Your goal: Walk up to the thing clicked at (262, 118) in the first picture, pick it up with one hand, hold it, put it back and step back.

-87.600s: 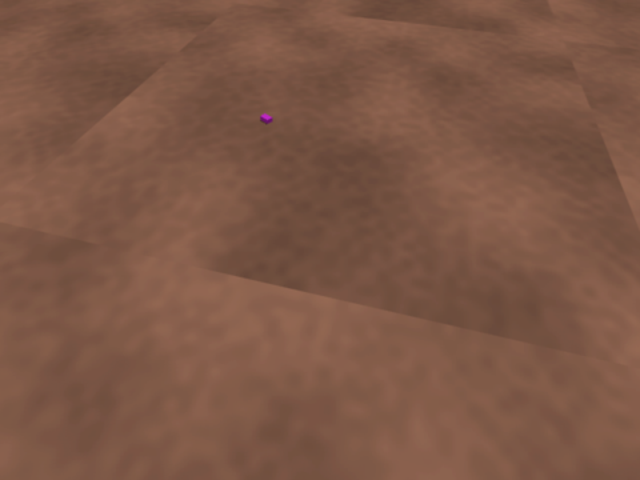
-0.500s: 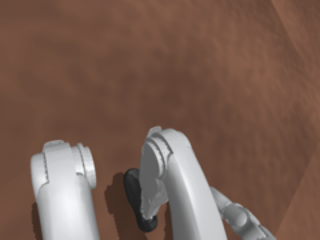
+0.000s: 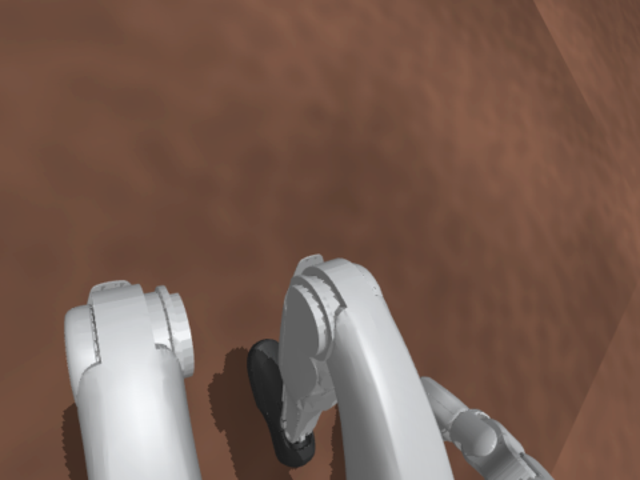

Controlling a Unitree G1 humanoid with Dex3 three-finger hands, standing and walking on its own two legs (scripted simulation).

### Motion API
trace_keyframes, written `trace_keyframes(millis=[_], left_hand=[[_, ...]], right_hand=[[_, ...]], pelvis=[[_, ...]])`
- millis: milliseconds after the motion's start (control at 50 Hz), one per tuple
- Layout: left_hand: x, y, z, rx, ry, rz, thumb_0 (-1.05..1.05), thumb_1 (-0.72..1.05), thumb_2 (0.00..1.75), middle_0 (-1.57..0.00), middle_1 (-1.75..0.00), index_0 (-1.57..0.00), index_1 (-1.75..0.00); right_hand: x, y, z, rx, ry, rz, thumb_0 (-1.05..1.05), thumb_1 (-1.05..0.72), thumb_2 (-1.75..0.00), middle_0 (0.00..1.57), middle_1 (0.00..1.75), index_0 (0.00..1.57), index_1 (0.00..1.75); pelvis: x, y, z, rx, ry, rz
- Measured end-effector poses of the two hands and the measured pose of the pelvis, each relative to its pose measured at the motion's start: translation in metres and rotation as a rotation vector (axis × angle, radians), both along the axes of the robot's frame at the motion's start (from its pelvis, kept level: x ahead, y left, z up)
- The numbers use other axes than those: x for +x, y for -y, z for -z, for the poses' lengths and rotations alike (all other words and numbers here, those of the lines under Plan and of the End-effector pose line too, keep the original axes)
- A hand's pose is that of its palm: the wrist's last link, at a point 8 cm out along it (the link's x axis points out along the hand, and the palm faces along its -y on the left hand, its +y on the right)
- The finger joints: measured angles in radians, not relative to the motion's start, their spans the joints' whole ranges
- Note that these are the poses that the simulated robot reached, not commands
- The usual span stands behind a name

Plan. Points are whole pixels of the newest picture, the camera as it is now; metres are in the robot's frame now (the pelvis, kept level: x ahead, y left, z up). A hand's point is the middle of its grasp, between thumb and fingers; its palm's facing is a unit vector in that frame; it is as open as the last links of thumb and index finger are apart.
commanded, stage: close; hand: left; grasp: from above
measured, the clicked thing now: out of the picture +0.52 +0.43 -0.27
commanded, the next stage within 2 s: settle in 1.90 s
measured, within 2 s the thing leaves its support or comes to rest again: neither
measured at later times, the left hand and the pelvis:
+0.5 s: hand out of the picture +0.33 +0.41 -0.23, palm faces -0.44 -0.20 -0.87, open 5.6 cm; pelvis +0.00 +0.00 +0.00, yaw +0 degrees
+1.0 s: hand out of the picture +0.32 +0.41 -0.23, palm faces -0.44 -0.20 -0.88, open 5.9 cm; pelvis +0.00 +0.00 +0.00, yaw +0 degrees
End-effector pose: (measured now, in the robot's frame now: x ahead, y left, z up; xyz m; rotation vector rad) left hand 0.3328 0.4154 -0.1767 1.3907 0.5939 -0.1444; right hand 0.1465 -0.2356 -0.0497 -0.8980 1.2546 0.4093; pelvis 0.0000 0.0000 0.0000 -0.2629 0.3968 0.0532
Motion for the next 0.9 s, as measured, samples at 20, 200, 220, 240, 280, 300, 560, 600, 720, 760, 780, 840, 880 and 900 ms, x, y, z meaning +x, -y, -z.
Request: trace_keyframes(millis=[20, 200, 220, 240, 280, 300, 560, 600, 720, 760, 780, 840, 880, 900], left_hand=[[0.000, 0.000, 0.000, 0.001, 0.000, -0.001, 0.00, 0.65, 0.04, -1.01, -0.04, -1.06, -0.05], [0.002, 0.000, 0.000, 0.005, -0.004, -0.002, 0.00, 0.66, 0.03, -1.04, 0.00, -1.08, -0.02], [0.002, 0.000, 0.000, 0.005, -0.005, -0.002, 0.00, 0.67, 0.03, -1.04, 0.00, -1.08, -0.02], [0.002, 0.000, 0.000, 0.006, -0.006, -0.002, 0.00, 0.67, 0.03, -1.04, 0.00, -1.08, -0.01], [0.002, 0.000, 0.000, 0.005, -0.007, -0.004, 0.00, 0.67, 0.03, -1.05, 0.00, -1.09, -0.01], [0.002, 0.000, 0.000, 0.004, -0.007, -0.006, 0.00, 0.67, 0.03, -1.05, 0.00, -1.09, -0.01], [0.002, 0.000, 0.000, 0.001, -0.013, -0.008, 0.00, 0.67, 0.04, -1.04, 0.00, -1.09, 0.00], [0.002, 0.000, 0.000, 0.000, -0.012, -0.008, 0.00, 0.67, 0.04, -1.04, 0.00, -1.09, 0.00], [0.001, 0.000, 0.000, -0.002, -0.011, -0.005, 0.00, 0.66, 0.04, -1.03, 0.00, -1.09, -0.02], [0.001, 0.000, 0.000, -0.002, -0.014, -0.001, 0.00, 0.66, 0.04, -1.03, 0.00, -1.08, -0.02], [0.001, 0.000, -0.001, -0.003, -0.014, -0.001, 0.00, 0.65, 0.04, -1.02, 0.00, -1.08, -0.03], [0.000, 0.000, 0.000, -0.005, -0.012, -0.004, 0.00, 0.64, 0.05, -1.01, 0.00, -1.07, -0.03], [-0.001, 0.000, 0.000, -0.004, -0.011, -0.003, 0.00, 0.64, 0.05, -1.01, 0.00, -1.06, -0.04], [-0.001, 0.000, 0.000, -0.004, -0.011, -0.003, 0.00, 0.64, 0.06, -1.01, 0.00, -1.06, -0.04]], right_hand=[[0.001, 0.000, 0.000, 0.002, 0.002, -0.001, 0.00, -0.90, -0.89, 0.20, 0.30, 0.21, 0.30], [0.004, -0.003, 0.001, 0.024, 0.010, -0.005, 0.00, -0.90, -0.89, 0.20, 0.30, 0.21, 0.30], [0.004, -0.003, 0.001, 0.025, 0.010, -0.005, 0.00, -0.90, -0.89, 0.20, 0.30, 0.21, 0.30], [0.004, -0.004, 0.002, 0.027, 0.009, -0.004, 0.00, -0.90, -0.89, 0.20, 0.30, 0.21, 0.30], [0.003, -0.004, 0.002, 0.030, 0.006, -0.003, 0.00, -0.90, -0.89, 0.20, 0.30, 0.21, 0.30], [0.002, -0.004, 0.002, 0.031, 0.004, -0.002, 0.00, -0.90, -0.89, 0.20, 0.30, 0.21, 0.30], [-0.007, 0.000, 0.003, 0.022, -0.024, 0.018, 0.00, -0.90, -0.89, 0.20, 0.30, 0.21, 0.30], [-0.007, 0.001, 0.003, 0.022, -0.025, 0.018, 0.00, -0.90, -0.89, 0.20, 0.30, 0.21, 0.30], [-0.006, 0.001, 0.003, 0.019, -0.022, 0.022, 0.00, -0.90, -0.90, 0.20, 0.30, 0.21, 0.30], [-0.005, 0.001, 0.003, 0.020, -0.020, 0.021, 0.00, -0.90, -0.90, 0.20, 0.30, 0.21, 0.30], [-0.004, 0.001, 0.003, 0.020, -0.019, 0.021, 0.00, -0.90, -0.90, 0.20, 0.30, 0.21, 0.30], [-0.002, 0.000, 0.004, 0.021, -0.015, 0.015, 0.00, -0.90, -0.90, 0.20, 0.30, 0.21, 0.30], [-0.002, 0.000, 0.004, 0.020, -0.014, 0.011, 0.00, -0.90, -0.90, 0.20, 0.30, 0.21, 0.30], [-0.001, 0.000, 0.004, 0.020, -0.013, 0.010, 0.00, -0.90, -0.90, 0.20, 0.30, 0.21, 0.30]], pelvis=[[0.000, 0.000, 0.000, -0.001, 0.000, 0.000], [0.000, 0.000, 0.000, 0.001, -0.001, -0.002], [0.000, 0.000, 0.000, 0.001, -0.001, -0.002], [0.000, 0.000, 0.000, 0.002, -0.002, -0.002], [0.000, 0.000, 0.000, 0.002, -0.002, -0.002], [0.000, 0.001, -0.001, 0.002, -0.003, -0.003], [0.001, 0.001, -0.001, 0.002, -0.008, -0.002], [0.001, 0.001, -0.001, 0.002, -0.008, -0.001], [0.001, 0.001, -0.001, 0.002, -0.010, -0.001], [0.001, 0.001, -0.001, 0.002, -0.009, -0.002], [0.001, 0.001, -0.001, 0.002, -0.009, -0.002], [0.001, 0.001, -0.001, 0.002, -0.007, -0.003], [0.001, 0.001, -0.001, 0.002, -0.006, -0.002], [0.001, 0.001, -0.001, 0.002, -0.006, -0.001]])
